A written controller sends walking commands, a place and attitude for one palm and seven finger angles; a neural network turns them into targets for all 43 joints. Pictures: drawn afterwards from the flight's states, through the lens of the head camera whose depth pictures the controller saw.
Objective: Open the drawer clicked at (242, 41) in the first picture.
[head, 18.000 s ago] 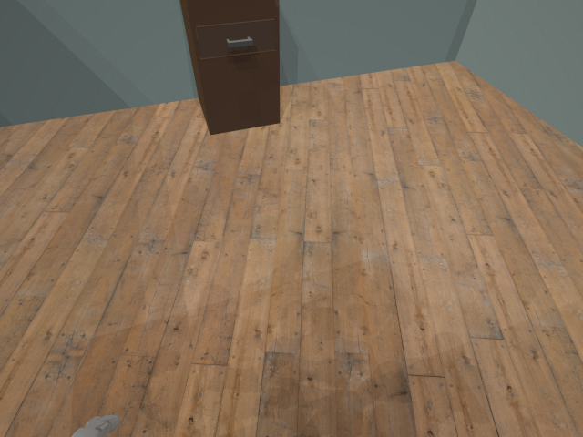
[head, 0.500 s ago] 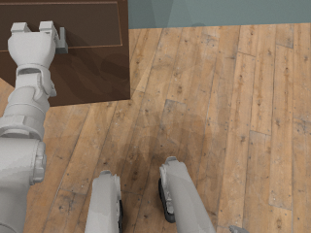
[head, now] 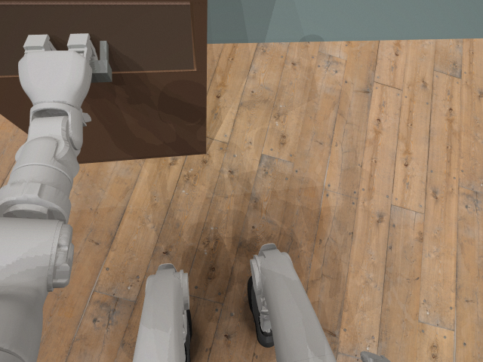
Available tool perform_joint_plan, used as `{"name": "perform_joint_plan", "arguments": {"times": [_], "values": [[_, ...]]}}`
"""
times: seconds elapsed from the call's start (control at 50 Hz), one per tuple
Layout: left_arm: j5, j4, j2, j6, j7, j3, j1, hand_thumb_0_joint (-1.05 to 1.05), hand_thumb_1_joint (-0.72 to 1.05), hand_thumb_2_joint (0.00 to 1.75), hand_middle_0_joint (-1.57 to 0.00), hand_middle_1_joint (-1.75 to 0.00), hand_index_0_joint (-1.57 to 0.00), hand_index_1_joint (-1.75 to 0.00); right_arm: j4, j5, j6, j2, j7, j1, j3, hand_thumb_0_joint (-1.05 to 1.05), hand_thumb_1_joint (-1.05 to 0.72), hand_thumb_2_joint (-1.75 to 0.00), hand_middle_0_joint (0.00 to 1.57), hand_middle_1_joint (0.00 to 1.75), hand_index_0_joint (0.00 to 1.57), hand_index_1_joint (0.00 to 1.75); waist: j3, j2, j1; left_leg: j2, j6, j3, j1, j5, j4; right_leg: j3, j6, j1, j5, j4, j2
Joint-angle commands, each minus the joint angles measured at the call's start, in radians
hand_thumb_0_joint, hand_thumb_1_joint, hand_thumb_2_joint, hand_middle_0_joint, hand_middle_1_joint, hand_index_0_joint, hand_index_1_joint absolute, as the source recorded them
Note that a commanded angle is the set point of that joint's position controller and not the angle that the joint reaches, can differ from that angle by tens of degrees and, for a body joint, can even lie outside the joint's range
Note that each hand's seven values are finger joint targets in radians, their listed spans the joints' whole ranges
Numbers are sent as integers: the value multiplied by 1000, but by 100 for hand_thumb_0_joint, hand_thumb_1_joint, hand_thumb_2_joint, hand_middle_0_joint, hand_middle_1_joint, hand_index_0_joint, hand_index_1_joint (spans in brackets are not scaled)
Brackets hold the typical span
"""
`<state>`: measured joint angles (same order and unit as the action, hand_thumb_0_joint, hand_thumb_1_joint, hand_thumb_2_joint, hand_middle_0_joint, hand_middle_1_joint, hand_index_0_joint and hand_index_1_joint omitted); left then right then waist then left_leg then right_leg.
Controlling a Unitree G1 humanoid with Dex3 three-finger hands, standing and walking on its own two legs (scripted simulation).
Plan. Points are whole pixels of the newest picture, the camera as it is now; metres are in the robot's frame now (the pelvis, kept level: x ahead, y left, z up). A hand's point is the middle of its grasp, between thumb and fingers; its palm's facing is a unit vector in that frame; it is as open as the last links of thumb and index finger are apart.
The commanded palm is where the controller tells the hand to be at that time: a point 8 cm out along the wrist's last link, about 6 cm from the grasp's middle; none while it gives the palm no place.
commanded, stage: close the thumb around the handle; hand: left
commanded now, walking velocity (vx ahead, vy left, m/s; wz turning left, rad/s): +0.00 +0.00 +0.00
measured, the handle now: (68, 60) +0.60 +0.22 -0.02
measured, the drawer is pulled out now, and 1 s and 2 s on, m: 0.00 0.03 0.10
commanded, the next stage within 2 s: pull the drawer open in 0.36 s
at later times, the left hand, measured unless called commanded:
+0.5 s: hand (79, 93) +0.55 +0.21 -0.04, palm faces -0.01 +0.02 -1.00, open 5.5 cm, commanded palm +0.53 +0.19 +0.01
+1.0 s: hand (79, 109) +0.52 +0.21 -0.04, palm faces -0.02 -0.01 -1.00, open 5.5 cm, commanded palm +0.49 +0.21 +0.01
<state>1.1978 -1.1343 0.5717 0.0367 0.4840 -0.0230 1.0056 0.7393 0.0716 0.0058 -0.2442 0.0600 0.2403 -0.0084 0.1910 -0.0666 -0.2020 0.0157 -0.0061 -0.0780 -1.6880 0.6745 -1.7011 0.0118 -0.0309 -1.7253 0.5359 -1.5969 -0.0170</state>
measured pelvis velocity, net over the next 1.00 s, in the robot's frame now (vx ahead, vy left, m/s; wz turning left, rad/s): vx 0.02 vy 0.00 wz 0.01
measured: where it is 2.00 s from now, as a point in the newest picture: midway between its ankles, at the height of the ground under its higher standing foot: (223, 337)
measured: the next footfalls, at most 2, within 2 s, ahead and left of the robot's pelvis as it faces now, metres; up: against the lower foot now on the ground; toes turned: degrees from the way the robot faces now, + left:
none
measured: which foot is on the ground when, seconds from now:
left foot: down 0.00-1.00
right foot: down 0.00-1.00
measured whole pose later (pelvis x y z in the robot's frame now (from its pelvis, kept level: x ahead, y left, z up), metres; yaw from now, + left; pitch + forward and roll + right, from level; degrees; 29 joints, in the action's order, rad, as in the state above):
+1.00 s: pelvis +0.02 +0.00 +0.02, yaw +0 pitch +37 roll -2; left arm 1.18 -1.00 0.49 0.08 0.52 -0.04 0.82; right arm 0.73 0.07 0.02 -0.26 0.05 0.21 -0.03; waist 0.21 -0.06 -0.15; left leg 0.01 -0.01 -0.05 -1.59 0.70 -1.64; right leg -0.02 -0.03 -1.65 0.56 -1.57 -0.02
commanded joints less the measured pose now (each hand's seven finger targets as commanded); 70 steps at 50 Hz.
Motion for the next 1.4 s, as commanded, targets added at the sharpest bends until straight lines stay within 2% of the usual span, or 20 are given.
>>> {"name": "perform_joint_plan", "arguments": {"times": [0.0, 0.04, 0.1, 0.14, 0.24, 0.3, 0.32, 0.36, 0.42, 0.52, 0.6, 0.66, 0.76, 0.84, 0.88, 0.98, 1.0, 1.12, 1.3, 1.38], "values": [[-6, 172, 208, -25, 13, -23, 432, 0, 51, 73, -37, -131, -37, -131, -15, 0, -12, -201, -16, 236, -71, 0, -90, -90, 20, 30, 20, 30, 638, -155, -48, -18, 39, 25, 404, -347, 232, 54, 68, 442, -220, 165, -20], [-6, 164, 202, -22, 1, -7, 451, 0, 62, 78, -38, -132, -38, -132, -13, 0, -16, -199, -19, 233, -66, 0, -90, -90, 20, 30, 20, 30, 606, -153, -59, -17, 43, 26, 382, -316, 232, 52, 68, 427, -196, 171, -21], [-7, 185, 239, -1, -15, -39, 428, 0, 79, 85, -39, -134, -39, -134, -21, 2, -18, -198, -22, 233, -63, 0, -90, -90, 20, 30, 20, 30, 640, -171, -38, -16, 41, 29, 399, -342, 229, 47, 71, 446, -217, 162, -21], [-13, 171, 216, 7, -22, -27, 404, 0, 90, 90, -40, -135, -40, -135, -26, 3, -19, -192, -23, 228, -61, 0, -90, -90, 20, 30, 20, 30, 604, -144, -41, -15, 47, 37, 358, -325, 224, 44, 68, 459, -215, 167, -20], [-3, 188, 279, 28, -7, -80, 371, 0, 90, 90, -40, -135, -40, -135, -37, 4, -14, -195, -23, 224, -56, 0, -90, -90, 20, 30, 20, 30, 615, -134, -15, -15, 49, 48, 315, -323, 212, 34, 70, 482, -221, 150, -21], [4, 210, 241, 37, 10, -65, 362, 0, 90, 90, -40, -135, -40, -135, -38, 5, -13, -194, -20, 228, -66, 0, -90, -90, 20, 30, 20, 30, 648, -149, -16, -17, 41, 42, 362, -360, 212, 39, 70, 471, -244, 146, -21], [3, 233, 227, 40, 15, -55, 390, 0, 90, 90, -40, -135, -40, -135, -33, 4, -14, -194, -20, 233, -71, 0, -90, -90, 20, 30, 20, 30, 662, -145, -30, -20, 42, 36, 379, -367, 211, 40, 68, 463, -250, 147, -22], [3, 223, 240, 34, 27, -69, 373, 0, 90, 90, -40, -135, -40, -135, -27, 5, -13, -198, -15, 235, -74, 0, -90, -90, 20, 30, 20, 30, 671, -144, -17, -19, 39, 37, 378, -369, 213, 41, 69, 478, -251, 144, -21], [3, 211, 227, 16, 35, -60, 382, 0, 90, 90, -40, -135, -40, -135, -18, 4, -12, -198, -13, 238, -77, 0, -90, -90, 20, 30, 20, 30, 668, -141, -26, -20, 40, 38, 386, -379, 214, 40, 67, 474, -265, 149, -21], [-19, 227, 222, -2, 21, -77, 288, 0, 90, 90, -40, -135, -40, -135, -24, 2, -10, -194, -8, 234, -78, 0, -90, -90, 20, 30, 20, 30, 724, -123, 11, -16, 41, 51, 402, -403, 224, 32, 66, 563, -321, 156, -21], [-27, 235, 173, 1, 4, -47, 228, 0, 90, 90, -40, -135, -40, -135, -31, -1, -9, -185, -12, 215, -77, 0, -90, -90, 20, 30, 20, 30, 670, -117, 17, -13, 44, 59, 385, -381, 238, 27, 65, 565, -315, 170, -20], [-32, 255, 214, 13, 3, -83, 190, 0, 90, 90, -40, -135, -40, -135, -34, -1, -7, -188, -17, 209, -74, 0, -90, -90, 20, 30, 20, 30, 655, -76, 31, -15, 47, 60, 370, -381, 240, 21, 64, 587, -327, 171, -21], [-29, 258, 168, 34, 19, -70, 121, 0, 90, 90, -40, -135, -40, -135, -37, 0, -6, -183, -19, 194, -80, 0, -90, -90, 20, 30, 20, 30, 616, -72, 43, -13, 43, 63, 375, -390, 244, 22, 67, 565, -330, 168, -21], [-27, 257, 130, 39, 45, -59, 95, 0, 90, 90, -40, -135, -40, -135, -36, 2, -6, -180, -20, 185, -87, 0, -90, -90, 20, 30, 20, 30, 605, -56, 41, -11, 42, 67, 384, -407, 243, 21, 66, 562, -346, 170, -19], [-28, 264, 156, 40, 54, -87, 70, 0, 90, 90, -40, -135, -40, -135, -36, 5, -3, -182, -19, 180, -88, 0, -90, -90, 20, 30, 20, 30, 629, -50, 60, -10, 40, 67, 396, -423, 246, 19, 68, 585, -362, 163, -19], [-24, 277, 139, 31, 73, -89, 31, 0, 90, 90, -40, -135, -40, -135, -41, 3, 3, -180, -18, 168, -92, 0, -90, -90, 20, 30, 20, 30, 646, -49, 74, -9, 35, 64, 428, -450, 254, 22, 69, 591, -381, 158, -19], [-24, 273, 112, 28, 79, -69, 35, 0, 90, 90, -40, -135, -40, -135, -42, 2, 3, -178, -18, 165, -94, 0, -90, -90, 20, 30, 20, 30, 640, -53, 65, -8, 36, 66, 432, -450, 258, 23, 67, 587, -382, 167, -17], [-30, 292, 95, 25, 89, -69, -4, 0, 90, 90, -40, -135, -40, -135, -47, -1, 5, -173, -20, 152, -98, 0, -90, -90, 20, 30, 20, 30, 652, -36, 78, -5, 36, 68, 448, -456, 267, 19, 65, 612, -397, 174, -16], [-25, 314, 83, 47, 116, -70, -39, 0, 90, 90, -40, -135, -40, -135, -47, 3, 2, -168, -24, 126, -98, 0, -90, -90, 20, 30, 20, 30, 638, -25, 89, 0, 37, 73, 442, -413, 282, 10, 66, 623, -361, 192, -15], [-26, 303, 79, 48, 128, -74, -66, 0, 90, 90, -40, -135, -40, -135, -43, 3, 3, -169, -23, 115, -97, 0, -90, -90, 20, 30, 20, 30, 596, -13, 97, 1, 36, 71, 432, -388, 292, 13, 69, 610, -324, 199, -15]]}}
